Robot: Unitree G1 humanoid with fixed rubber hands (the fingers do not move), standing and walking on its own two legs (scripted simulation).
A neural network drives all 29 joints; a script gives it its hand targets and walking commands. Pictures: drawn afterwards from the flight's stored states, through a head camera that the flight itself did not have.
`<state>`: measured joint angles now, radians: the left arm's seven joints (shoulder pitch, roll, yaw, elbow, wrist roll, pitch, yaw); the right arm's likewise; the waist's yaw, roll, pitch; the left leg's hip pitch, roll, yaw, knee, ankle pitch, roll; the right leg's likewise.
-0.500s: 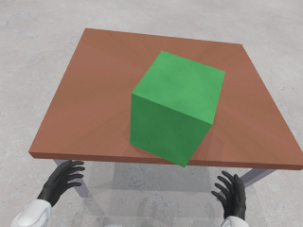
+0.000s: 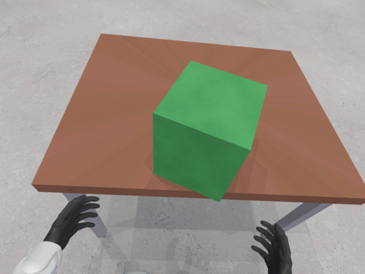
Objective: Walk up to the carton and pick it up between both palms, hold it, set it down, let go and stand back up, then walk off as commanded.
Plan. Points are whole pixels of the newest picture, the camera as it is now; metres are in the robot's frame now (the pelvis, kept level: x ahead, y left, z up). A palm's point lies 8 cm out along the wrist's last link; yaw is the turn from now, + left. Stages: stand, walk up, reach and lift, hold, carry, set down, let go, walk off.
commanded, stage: set down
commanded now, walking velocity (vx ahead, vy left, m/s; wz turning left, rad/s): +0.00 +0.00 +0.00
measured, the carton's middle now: (205, 133) +0.44 -0.03 +0.02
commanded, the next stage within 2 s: let go in 0.48 s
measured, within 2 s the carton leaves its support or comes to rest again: neither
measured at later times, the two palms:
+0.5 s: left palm (68, 238) +0.16 +0.24 -0.03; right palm out of the picture +0.14 -0.21 -0.05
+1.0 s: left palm (73, 244) +0.16 +0.24 -0.06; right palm out of the picture +0.13 -0.23 -0.09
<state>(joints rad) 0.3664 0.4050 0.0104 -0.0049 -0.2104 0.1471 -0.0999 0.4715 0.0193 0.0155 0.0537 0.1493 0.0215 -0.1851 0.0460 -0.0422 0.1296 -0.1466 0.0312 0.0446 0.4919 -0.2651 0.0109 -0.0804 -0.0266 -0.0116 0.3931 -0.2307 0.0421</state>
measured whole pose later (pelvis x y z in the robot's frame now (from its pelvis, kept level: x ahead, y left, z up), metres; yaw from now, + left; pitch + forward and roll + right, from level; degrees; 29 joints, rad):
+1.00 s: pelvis +0.01 -0.02 +0.00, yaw +0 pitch -2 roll +0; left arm 0.28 0.34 0.00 0.32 -0.03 0.12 -0.03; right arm 0.28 -0.13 0.02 0.67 0.00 -0.18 -0.02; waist 0.05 -0.04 0.09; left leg -0.14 0.05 0.04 0.43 -0.24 -0.02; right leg -0.11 -0.01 -0.01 0.40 -0.25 0.01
